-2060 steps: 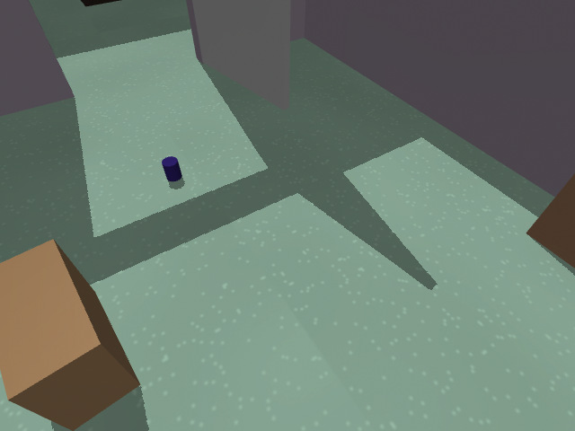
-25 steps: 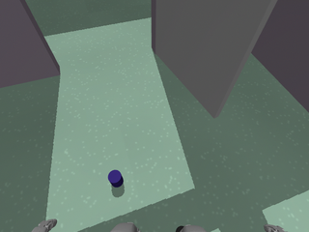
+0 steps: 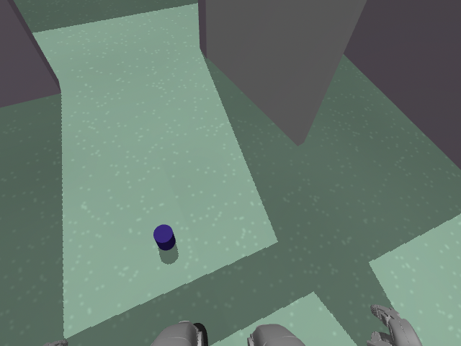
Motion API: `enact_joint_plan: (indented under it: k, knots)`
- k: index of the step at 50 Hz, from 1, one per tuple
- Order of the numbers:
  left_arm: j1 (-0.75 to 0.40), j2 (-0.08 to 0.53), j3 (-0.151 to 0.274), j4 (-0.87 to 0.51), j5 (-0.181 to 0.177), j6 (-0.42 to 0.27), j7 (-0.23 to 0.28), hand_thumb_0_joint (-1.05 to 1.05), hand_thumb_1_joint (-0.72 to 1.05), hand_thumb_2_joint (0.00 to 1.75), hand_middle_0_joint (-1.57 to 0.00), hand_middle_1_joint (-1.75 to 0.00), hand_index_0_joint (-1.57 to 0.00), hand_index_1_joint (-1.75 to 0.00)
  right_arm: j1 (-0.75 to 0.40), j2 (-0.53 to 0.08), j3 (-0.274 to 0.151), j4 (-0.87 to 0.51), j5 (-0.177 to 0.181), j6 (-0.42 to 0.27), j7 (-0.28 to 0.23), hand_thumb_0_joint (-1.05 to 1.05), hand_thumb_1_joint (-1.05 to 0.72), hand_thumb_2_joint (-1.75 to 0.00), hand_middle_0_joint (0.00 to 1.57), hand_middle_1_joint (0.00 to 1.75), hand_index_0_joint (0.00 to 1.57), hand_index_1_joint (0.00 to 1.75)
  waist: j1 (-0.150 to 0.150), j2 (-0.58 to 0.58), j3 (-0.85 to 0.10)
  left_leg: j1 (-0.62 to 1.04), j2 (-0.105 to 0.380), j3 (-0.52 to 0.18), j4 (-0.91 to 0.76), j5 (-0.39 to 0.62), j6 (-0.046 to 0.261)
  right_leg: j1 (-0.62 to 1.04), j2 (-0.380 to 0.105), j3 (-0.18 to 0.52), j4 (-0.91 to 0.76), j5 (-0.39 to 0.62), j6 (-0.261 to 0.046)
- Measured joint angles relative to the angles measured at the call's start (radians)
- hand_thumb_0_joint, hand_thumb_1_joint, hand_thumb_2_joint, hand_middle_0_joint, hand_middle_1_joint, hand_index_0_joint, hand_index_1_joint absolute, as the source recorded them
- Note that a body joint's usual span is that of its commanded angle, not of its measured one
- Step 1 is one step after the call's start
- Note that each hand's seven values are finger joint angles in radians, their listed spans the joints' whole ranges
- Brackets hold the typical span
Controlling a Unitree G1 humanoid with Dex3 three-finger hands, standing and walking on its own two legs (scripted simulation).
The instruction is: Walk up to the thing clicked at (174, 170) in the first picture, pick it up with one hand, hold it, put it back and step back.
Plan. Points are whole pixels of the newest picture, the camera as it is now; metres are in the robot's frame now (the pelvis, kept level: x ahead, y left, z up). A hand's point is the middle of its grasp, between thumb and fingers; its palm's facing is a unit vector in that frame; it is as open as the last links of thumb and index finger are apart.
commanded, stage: step back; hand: left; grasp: from above
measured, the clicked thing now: (164, 237) +0.53 +0.24 -0.71
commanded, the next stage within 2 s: none
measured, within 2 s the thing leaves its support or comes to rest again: neither
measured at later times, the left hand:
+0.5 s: hand out of the picture -0.03 +0.23 -0.14, palm faces +0.06 -0.92 -0.38, open 7.4 cm
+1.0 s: hand out of the picture -0.27 +0.18 -0.14, palm faces +0.03 -0.91 -0.42, open 7.4 cm
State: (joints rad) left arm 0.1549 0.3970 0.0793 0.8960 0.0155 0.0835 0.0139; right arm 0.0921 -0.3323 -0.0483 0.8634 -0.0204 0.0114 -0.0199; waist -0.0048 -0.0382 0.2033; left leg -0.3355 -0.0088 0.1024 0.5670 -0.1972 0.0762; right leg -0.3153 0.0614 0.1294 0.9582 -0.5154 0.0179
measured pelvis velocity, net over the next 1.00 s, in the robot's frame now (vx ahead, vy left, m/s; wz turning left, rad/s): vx -0.32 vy -0.09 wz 0.04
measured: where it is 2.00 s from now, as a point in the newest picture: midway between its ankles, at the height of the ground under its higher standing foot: outside the picture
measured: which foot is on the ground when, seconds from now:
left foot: down 0.00-0.16, up 0.18-0.48, down 0.50-0.88, up 0.90-1.00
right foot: up 0.00-0.10, down 0.12-0.52, up 0.54-0.82, down 0.84-1.00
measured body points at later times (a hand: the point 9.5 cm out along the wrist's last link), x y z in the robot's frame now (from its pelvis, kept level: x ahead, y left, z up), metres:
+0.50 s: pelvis -0.15 -0.04 -0.01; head -0.10 -0.04 +0.44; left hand -0.03 +0.27 -0.11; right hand -0.06 -0.36 -0.12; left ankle -0.18 +0.08 -0.73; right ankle -0.08 -0.15 -0.73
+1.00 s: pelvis -0.32 -0.09 +0.00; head -0.27 -0.11 +0.44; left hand -0.27 +0.23 -0.11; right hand -0.17 -0.40 -0.12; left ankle -0.29 +0.06 -0.66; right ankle -0.30 -0.21 -0.73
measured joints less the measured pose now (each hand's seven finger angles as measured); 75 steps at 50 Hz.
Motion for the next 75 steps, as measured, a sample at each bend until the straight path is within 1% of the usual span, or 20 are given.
enact_joint_plan:
  k: [6,8,11,16,22,27,30,32,35,40,42,44,47,50,56,60,63,67,73,75]
  knots:
    - [0.042,-0.006,0.007,-0.018,0.003,-0.016,-0.023,0.01,0.90,0.90,-0.20,-0.30,-0.20,-0.30,-0.015,-0.025,0.002,-0.003,-0.003,0.014,0.009,0.00,-0.90,-0.90,0.21,0.30,0.21,0.30,0.013,0.028,-0.029,-0.064,0.039,0.024,0.035,0.039,-0.028,0.094,-0.055,-0.071,-0.260,0.084,-0.040]
    - [0.053,-0.026,0.009,-0.011,0.013,-0.022,-0.029,0.01,0.90,0.90,-0.20,-0.30,-0.20,-0.30,-0.016,-0.046,-0.006,0.009,0.002,0.023,0.011,0.00,-0.90,-0.90,0.21,0.30,0.21,0.30,0.003,0.076,-0.035,-0.086,0.065,-0.011,0.059,0.027,-0.046,0.108,-0.028,-0.103,-0.301,0.121,-0.034]
    - [0.084,-0.033,0.003,-0.027,0.024,-0.017,-0.038,0.01,0.90,0.90,-0.21,-0.30,-0.21,-0.30,0.017,-0.050,-0.015,0.037,0.011,0.037,0.006,0.00,-0.90,-0.90,0.20,0.30,0.20,0.30,0.025,0.051,-0.068,-0.149,-0.030,-0.116,0.271,-0.215,-0.084,0.087,-0.054,-0.096,-0.311,0.149,-0.051]
    - [0.075,-0.052,-0.001,-0.051,0.028,-0.015,-0.021,0.01,0.90,0.90,-0.21,-0.30,-0.21,-0.30,0.091,-0.083,-0.012,0.035,0.022,0.023,0.001,0.00,-0.90,-0.90,0.20,0.30,0.20,0.30,0.022,0.047,-0.085,-0.145,-0.115,-0.211,0.530,-0.247,-0.094,0.070,-0.077,-0.115,-0.393,0.234,-0.048]
    - [0.002,-0.044,-0.007,-0.130,0.025,-0.031,-0.005,0.01,0.90,0.90,-0.21,-0.30,-0.21,-0.30,0.136,-0.083,-0.008,0.036,0.014,0.027,-0.006,0.01,-0.91,-0.90,0.20,0.30,0.20,0.30,0.007,0.035,-0.054,0.018,-0.057,-0.168,0.308,-0.313,-0.098,0.001,-0.093,-0.174,-0.362,0.269,-0.050]
    - [-0.057,-0.023,-0.015,-0.152,0.008,-0.017,-0.012,0.01,0.90,0.90,-0.21,-0.30,-0.21,-0.30,0.126,-0.053,-0.009,0.032,0.001,0.010,0.004,0.01,-0.91,-0.90,0.20,0.30,0.20,0.30,-0.002,-0.010,-0.023,0.105,-0.042,-0.116,0.065,-0.148,-0.063,-0.084,-0.119,-0.178,-0.259,0.235,-0.035]
    - [-0.056,-0.022,-0.007,-0.127,0.005,-0.001,-0.009,0.01,0.90,0.90,-0.21,-0.30,-0.21,-0.30,0.117,-0.039,0.004,0.022,-0.007,0.005,0.015,0.01,-0.90,-0.90,0.20,0.30,0.20,0.30,-0.018,0.002,-0.030,0.069,-0.017,-0.131,0.081,-0.131,-0.054,-0.146,-0.020,-0.075,-0.019,0.024,-0.037]
    - [-0.046,-0.016,-0.001,-0.116,-0.002,0.002,-0.006,0.01,0.90,0.90,-0.21,-0.30,-0.21,-0.30,0.108,-0.028,0.012,0.017,-0.011,0.005,0.012,0.01,-0.90,-0.90,0.20,0.30,0.20,0.30,-0.016,0.000,-0.042,0.055,-0.003,-0.131,0.058,-0.099,-0.057,-0.172,0.029,-0.021,0.146,0.004,-0.042]
    - [-0.023,-0.007,0.010,-0.106,-0.004,-0.004,-0.006,0.01,0.90,0.90,-0.21,-0.30,-0.21,-0.30,0.085,-0.025,0.012,-0.002,-0.013,0.006,0.006,0.01,-0.90,-0.90,0.20,0.30,0.21,0.30,-0.002,0.005,-0.052,0.024,0.020,-0.123,0.042,-0.062,-0.059,-0.151,0.041,-0.002,0.237,0.003,-0.023]
    - [0.015,0.007,0.013,-0.080,0.000,-0.012,-0.011,0.01,0.90,0.90,-0.21,-0.30,-0.21,-0.30,0.029,-0.042,0.007,-0.050,-0.016,0.002,0.001,0.00,-0.90,-0.90,0.21,0.30,0.21,0.30,0.016,0.023,-0.042,-0.052,0.057,-0.103,0.068,-0.022,-0.073,-0.010,-0.026,-0.034,-0.020,0.006,0.000]
    - [0.026,0.009,0.011,-0.062,0.001,-0.023,-0.012,0.01,0.90,0.90,-0.21,-0.30,-0.20,-0.30,0.009,-0.057,0.007,-0.063,-0.011,0.008,0.004,0.00,-0.90,-0.90,0.21,0.30,0.21,0.30,0.023,0.034,-0.041,-0.092,0.071,-0.098,0.100,-0.014,-0.088,0.069,-0.052,-0.060,-0.228,0.088,-0.010]
    - [0.026,-0.016,0.007,-0.035,0.012,-0.036,-0.011,0.01,0.90,0.90,-0.20,-0.30,-0.20,-0.30,-0.013,-0.084,0.000,-0.056,0.000,0.021,0.005,0.00,-0.90,-0.90,0.20,0.30,0.21,0.30,0.015,0.098,-0.025,-0.127,0.104,-0.138,0.141,-0.012,-0.087,0.097,-0.018,-0.097,-0.301,0.104,-0.005]
    - [0.056,-0.029,-0.010,-0.032,0.020,-0.034,-0.021,0.01,0.90,0.90,-0.21,-0.30,-0.21,-0.30,-0.001,-0.082,-0.009,-0.029,0.013,0.045,-0.004,0.00,-0.90,-0.90,0.20,0.30,0.20,0.30,0.032,0.076,-0.048,-0.182,-0.004,-0.210,0.343,-0.251,-0.082,0.050,-0.049,-0.084,-0.268,0.129,-0.020]
    - [0.070,-0.042,-0.018,-0.032,0.025,-0.030,-0.014,0.01,0.90,0.90,-0.21,-0.30,-0.21,-0.30,0.031,-0.090,-0.009,-0.017,0.022,0.043,-0.005,0.00,-0.90,-0.90,0.20,0.30,0.20,0.30,0.038,0.061,-0.063,-0.193,-0.087,-0.239,0.528,-0.282,-0.079,0.029,-0.080,-0.077,-0.296,0.175,-0.021]
    - [0.027,-0.024,-0.017,-0.085,0.030,-0.034,0.005,0.01,0.90,0.89,-0.21,-0.30,-0.21,-0.30,0.083,-0.082,-0.008,0.001,0.010,0.040,-0.003,0.00,-0.91,-0.90,0.20,0.30,0.20,0.30,0.022,0.050,-0.049,-0.048,-0.064,-0.181,0.381,-0.330,-0.090,-0.037,-0.104,-0.124,-0.296,0.234,-0.015]
    - [-0.034,0.009,-0.017,-0.112,0.013,-0.026,0.010,0.01,0.90,0.90,-0.21,-0.30,-0.21,-0.30,0.085,-0.053,-0.011,0.021,-0.004,0.032,0.005,0.01,-0.91,-0.90,0.20,0.30,0.20,0.30,0.016,-0.004,-0.012,0.072,-0.061,-0.121,0.094,-0.154,-0.064,-0.107,-0.147,-0.130,-0.218,0.242,-0.004]
    - [-0.053,0.006,-0.017,-0.091,0.005,-0.012,0.018,0.01,0.90,0.90,-0.21,-0.30,-0.21,-0.30,0.071,-0.039,0.002,0.026,-0.011,0.037,0.025,0.01,-0.90,-0.90,0.20,0.30,0.20,0.30,0.009,0.001,-0.004,0.042,-0.040,-0.120,0.111,-0.131,-0.045,-0.157,-0.067,-0.068,-0.032,0.026,-0.022]
    - [-0.037,0.008,-0.013,-0.066,-0.007,-0.012,0.013,0.01,0.90,0.90,-0.21,-0.30,-0.21,-0.30,0.061,-0.026,0.015,0.020,-0.016,0.030,0.020,0.01,-0.90,-0.90,0.20,0.30,0.20,0.30,0.002,0.011,-0.035,0.018,-0.002,-0.122,0.053,-0.061,-0.047,-0.169,0.021,-0.019,0.214,0.008,-0.034]
    - [0.044,0.007,-0.013,-0.005,0.005,-0.048,-0.018,0.01,0.90,0.90,-0.21,-0.30,-0.21,-0.30,0.037,-0.037,0.005,0.005,-0.025,0.014,0.027,0.01,-0.90,-0.90,0.21,0.30,0.21,0.30,0.013,0.021,-0.095,-0.033,0.037,-0.078,0.042,-0.019,-0.050,0.073,-0.041,-0.068,-0.207,-0.003,-0.026]
    - [0.057,-0.009,-0.009,0.039,0.013,-0.064,-0.017,0.01,0.90,0.90,-0.21,-0.30,-0.21,-0.30,0.028,-0.054,0.000,0.010,-0.021,0.017,0.030,0.00,-0.90,-0.90,0.21,0.30,0.21,0.30,0.012,0.061,-0.096,-0.054,0.068,-0.088,0.083,-0.029,-0.060,0.148,-0.024,-0.092,-0.371,0.123,-0.033]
